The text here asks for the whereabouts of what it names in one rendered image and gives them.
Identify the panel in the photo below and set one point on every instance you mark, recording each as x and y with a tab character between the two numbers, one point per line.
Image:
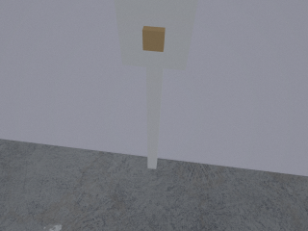
177	17

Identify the button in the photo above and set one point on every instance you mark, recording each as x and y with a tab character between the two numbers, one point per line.
153	38

